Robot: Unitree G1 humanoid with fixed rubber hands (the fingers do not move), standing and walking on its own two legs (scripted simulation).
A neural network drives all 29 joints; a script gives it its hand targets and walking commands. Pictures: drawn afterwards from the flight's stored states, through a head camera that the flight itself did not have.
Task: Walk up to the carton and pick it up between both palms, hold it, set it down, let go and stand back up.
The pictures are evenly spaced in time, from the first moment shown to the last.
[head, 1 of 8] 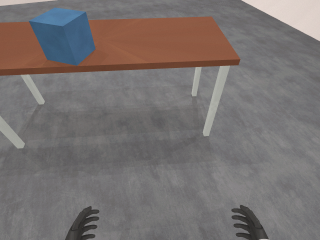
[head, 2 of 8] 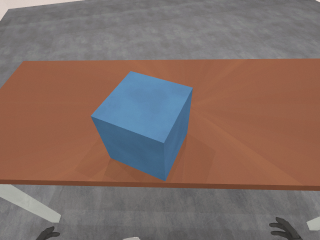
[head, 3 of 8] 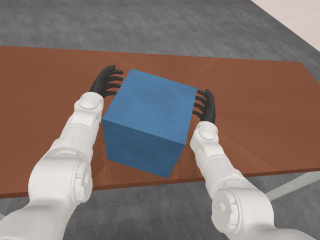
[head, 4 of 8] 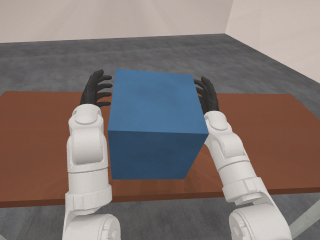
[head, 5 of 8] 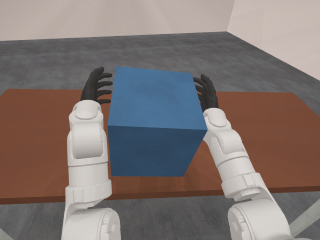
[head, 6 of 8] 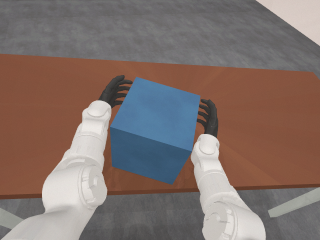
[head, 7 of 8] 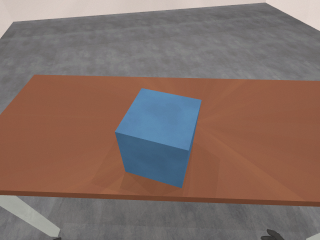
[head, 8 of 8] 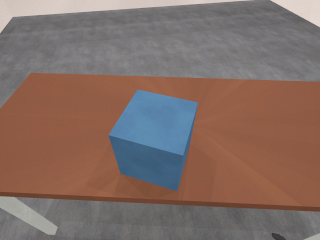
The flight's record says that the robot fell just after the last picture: no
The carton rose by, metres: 0.17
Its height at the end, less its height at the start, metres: +0.00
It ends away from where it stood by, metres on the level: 0.02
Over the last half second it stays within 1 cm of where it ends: yes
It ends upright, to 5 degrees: yes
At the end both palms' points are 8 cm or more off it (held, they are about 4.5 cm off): yes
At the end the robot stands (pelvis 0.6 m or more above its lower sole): yes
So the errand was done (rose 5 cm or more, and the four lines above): yes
